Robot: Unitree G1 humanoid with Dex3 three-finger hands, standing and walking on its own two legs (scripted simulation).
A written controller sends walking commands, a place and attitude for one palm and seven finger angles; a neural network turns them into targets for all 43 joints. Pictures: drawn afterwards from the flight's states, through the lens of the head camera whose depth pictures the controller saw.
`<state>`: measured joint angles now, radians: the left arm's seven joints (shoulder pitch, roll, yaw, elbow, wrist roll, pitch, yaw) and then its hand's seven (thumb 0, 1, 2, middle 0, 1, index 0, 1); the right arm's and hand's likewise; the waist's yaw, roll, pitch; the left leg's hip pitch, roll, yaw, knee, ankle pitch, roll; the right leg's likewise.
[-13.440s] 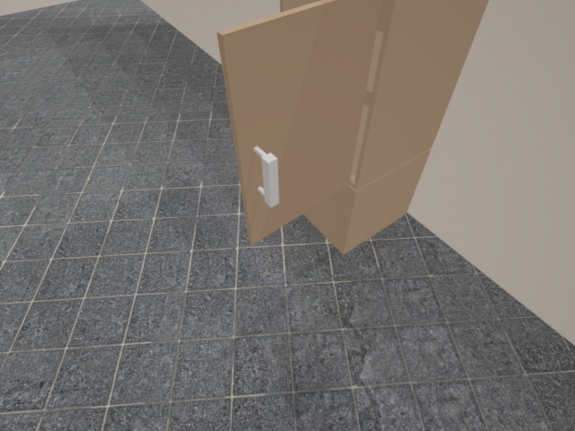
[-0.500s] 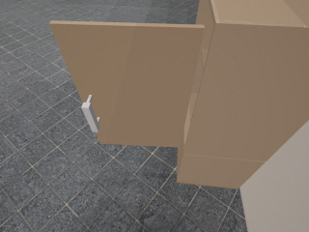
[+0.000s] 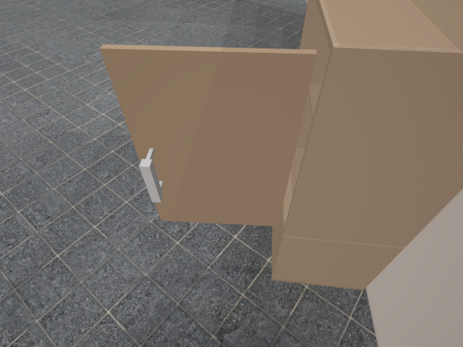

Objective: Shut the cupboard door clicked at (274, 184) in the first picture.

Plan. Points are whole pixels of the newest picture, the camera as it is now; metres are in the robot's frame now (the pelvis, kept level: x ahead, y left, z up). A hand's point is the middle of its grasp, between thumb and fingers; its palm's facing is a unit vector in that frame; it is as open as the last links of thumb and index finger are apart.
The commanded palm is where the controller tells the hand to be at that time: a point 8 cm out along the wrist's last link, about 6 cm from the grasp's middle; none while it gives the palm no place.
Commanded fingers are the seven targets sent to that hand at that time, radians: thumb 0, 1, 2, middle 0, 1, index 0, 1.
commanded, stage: look again from close up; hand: left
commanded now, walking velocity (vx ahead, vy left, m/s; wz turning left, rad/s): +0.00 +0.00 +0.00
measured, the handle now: (154, 175) +0.53 +0.24 -0.08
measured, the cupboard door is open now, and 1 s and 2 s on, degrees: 93 93 93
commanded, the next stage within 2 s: come to a stop and stand still in 0.50 s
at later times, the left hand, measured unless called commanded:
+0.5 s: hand out of the picture +0.05 +0.17 -0.17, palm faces +0.01 -0.98 -0.20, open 7.3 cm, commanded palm none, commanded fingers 0.00 0.90 0.90 -0.20 -0.30 -0.20 -0.30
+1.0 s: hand out of the picture +0.04 +0.18 -0.17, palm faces +0.02 -0.97 -0.22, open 7.4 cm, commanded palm none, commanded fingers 0.00 0.90 0.90 -0.20 -0.30 -0.20 -0.30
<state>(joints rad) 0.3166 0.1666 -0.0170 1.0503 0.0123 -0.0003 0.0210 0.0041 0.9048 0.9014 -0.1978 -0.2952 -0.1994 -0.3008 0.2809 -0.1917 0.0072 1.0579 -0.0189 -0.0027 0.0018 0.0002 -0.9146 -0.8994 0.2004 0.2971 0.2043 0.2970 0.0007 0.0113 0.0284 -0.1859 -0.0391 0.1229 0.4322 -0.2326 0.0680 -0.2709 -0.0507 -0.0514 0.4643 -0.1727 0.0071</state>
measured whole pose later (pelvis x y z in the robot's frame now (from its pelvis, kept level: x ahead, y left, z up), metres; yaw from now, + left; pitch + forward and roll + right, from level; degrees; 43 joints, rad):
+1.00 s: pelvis +0.04 +0.00 +0.00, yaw +0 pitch -2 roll +0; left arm 0.28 0.15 -0.02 1.10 0.01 -0.01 0.04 0.00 0.91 0.90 -0.20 -0.30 -0.20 -0.30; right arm 0.29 -0.18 0.01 1.05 -0.02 -0.02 -0.03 0.00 -0.92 -0.90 0.20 0.30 0.20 0.30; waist 0.00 0.04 0.04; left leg -0.14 -0.04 0.11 0.49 -0.33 0.07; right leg -0.22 -0.05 -0.06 0.53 -0.27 0.01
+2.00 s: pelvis +0.04 -0.05 +0.00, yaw +0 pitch -1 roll +1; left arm 0.30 0.13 -0.02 1.13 0.00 -0.02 0.03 0.01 0.91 0.90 -0.20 -0.30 -0.20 -0.30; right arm 0.30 -0.13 0.02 1.15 -0.01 -0.02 -0.03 0.00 -0.91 -0.90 0.20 0.30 0.20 0.30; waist 0.00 0.01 0.05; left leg -0.11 0.03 0.10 0.39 -0.26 -0.01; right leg -0.20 0.02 -0.08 0.44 -0.22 -0.06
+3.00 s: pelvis +0.05 -0.02 +0.00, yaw +1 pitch +0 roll +0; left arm 0.32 0.13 0.03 1.08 0.01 -0.01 0.03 0.00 0.91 0.90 -0.20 -0.30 -0.20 -0.30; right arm 0.34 -0.14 -0.01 1.13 -0.02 0.01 -0.02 0.00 -0.91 -0.90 0.20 0.30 0.20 0.30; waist 0.02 0.01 0.03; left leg -0.16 0.01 0.09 0.48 -0.32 0.02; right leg -0.22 0.00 -0.09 0.47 -0.25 -0.04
